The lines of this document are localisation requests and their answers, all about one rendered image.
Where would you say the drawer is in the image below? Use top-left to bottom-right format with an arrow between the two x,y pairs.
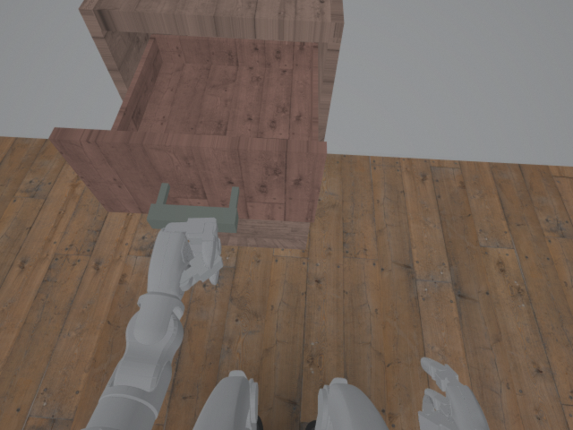
48,34 -> 327,222

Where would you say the right robot thigh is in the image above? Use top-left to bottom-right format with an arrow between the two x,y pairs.
318,383 -> 389,430

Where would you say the cabinet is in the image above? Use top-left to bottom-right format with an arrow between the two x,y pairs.
79,0 -> 344,250

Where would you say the robot thigh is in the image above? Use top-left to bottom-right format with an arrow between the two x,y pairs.
318,383 -> 389,430
193,376 -> 259,430

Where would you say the handle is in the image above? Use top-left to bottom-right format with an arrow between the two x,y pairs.
147,183 -> 239,233

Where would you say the right robot hand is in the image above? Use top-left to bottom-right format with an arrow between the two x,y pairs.
418,357 -> 490,430

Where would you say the left robot hand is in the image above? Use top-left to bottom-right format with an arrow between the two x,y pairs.
147,218 -> 223,300

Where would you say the left robot thigh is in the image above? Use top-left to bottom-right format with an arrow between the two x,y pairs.
193,376 -> 259,430

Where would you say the robot left forearm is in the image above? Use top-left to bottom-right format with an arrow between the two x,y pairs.
81,292 -> 184,430

